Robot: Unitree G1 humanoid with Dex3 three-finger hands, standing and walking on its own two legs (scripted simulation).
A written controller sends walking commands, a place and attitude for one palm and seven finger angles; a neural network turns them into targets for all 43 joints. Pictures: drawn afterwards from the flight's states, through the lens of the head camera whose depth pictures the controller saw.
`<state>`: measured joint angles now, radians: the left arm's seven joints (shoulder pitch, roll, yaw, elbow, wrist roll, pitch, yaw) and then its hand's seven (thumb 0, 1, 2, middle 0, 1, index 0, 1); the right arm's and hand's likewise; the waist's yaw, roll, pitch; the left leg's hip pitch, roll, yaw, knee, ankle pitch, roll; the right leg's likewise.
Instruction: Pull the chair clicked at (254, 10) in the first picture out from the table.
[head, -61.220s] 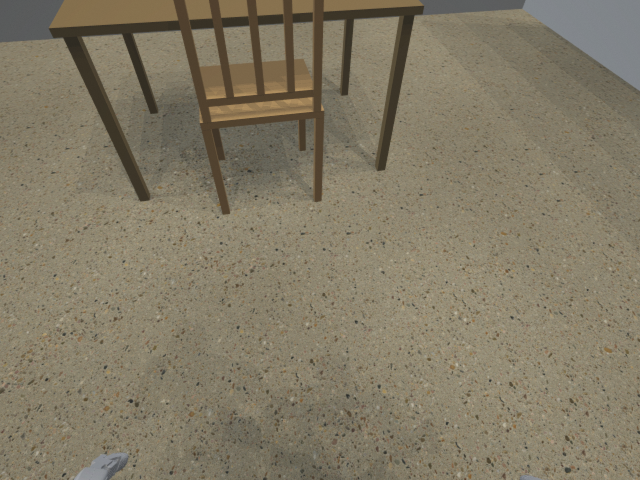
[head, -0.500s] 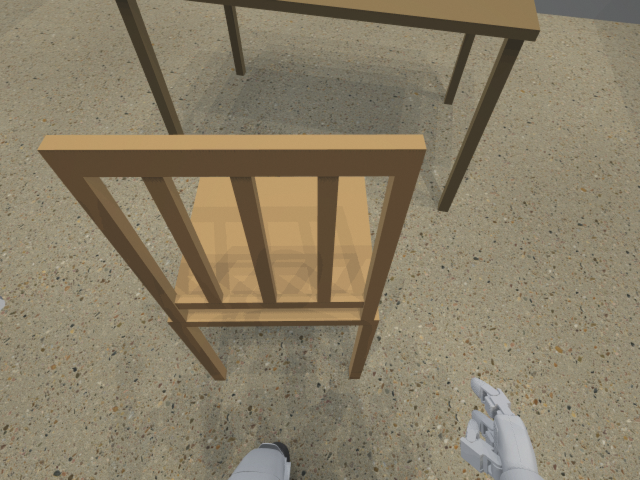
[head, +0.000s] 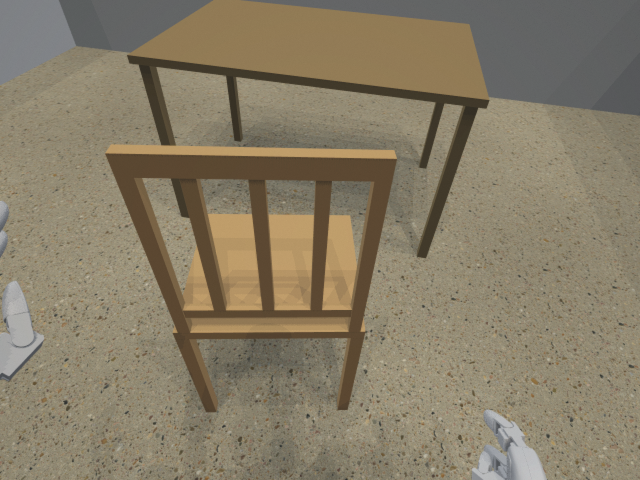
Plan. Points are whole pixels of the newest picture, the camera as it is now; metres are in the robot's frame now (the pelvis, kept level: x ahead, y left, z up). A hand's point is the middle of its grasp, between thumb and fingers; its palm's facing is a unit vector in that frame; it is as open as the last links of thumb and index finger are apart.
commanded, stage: stop stepping back and stand still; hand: left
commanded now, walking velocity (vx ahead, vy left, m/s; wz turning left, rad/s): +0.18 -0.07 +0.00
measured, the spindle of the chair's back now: (263, 252) +0.52 +0.13 -0.05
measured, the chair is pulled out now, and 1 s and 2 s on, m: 0.63 0.63 0.63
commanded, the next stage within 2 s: let the arm hang, fingers relaxed in 0.32 s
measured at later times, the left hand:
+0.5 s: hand (57, 384) +0.19 +0.29 +0.08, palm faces +0.38 -0.81 -0.45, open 7.4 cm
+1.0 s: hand out of the picture -0.05 +0.20 -0.17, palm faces +0.08 -0.96 -0.26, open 7.2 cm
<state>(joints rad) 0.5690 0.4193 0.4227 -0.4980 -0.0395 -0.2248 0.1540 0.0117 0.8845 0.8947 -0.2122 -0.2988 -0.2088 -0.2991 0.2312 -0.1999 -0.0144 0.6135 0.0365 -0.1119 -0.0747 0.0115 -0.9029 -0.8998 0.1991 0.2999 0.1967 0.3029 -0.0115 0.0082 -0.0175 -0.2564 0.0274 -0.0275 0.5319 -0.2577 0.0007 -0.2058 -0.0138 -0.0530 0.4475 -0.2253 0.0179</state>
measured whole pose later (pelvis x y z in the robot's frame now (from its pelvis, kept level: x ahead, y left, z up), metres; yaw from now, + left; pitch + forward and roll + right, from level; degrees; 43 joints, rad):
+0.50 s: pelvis -0.02 +0.01 -0.01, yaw +3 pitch -1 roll -1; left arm 0.35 0.36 0.29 -0.08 0.02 -0.10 0.07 0.00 0.89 0.90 -0.20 -0.30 -0.20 -0.30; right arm 0.24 -0.24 -0.03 0.74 -0.01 -0.10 -0.03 0.01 -0.90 -0.90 0.20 0.30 0.20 0.30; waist 0.00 0.04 -0.05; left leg -0.36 -0.03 -0.05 0.62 -0.23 0.02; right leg -0.31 -0.04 -0.01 0.59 -0.26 0.02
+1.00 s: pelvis +0.00 +0.00 +0.00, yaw +4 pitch -1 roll -1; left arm 0.39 0.22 0.00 1.02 0.01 0.03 0.03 -0.01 0.93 0.89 -0.20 -0.30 -0.20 -0.30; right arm 0.35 -0.18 -0.01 0.99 -0.01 0.00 -0.03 0.00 -0.92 -0.90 0.20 0.30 0.20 0.30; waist 0.01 0.02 0.04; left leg -0.28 -0.01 -0.08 0.52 -0.22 0.00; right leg -0.22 -0.02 -0.04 0.48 -0.24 0.01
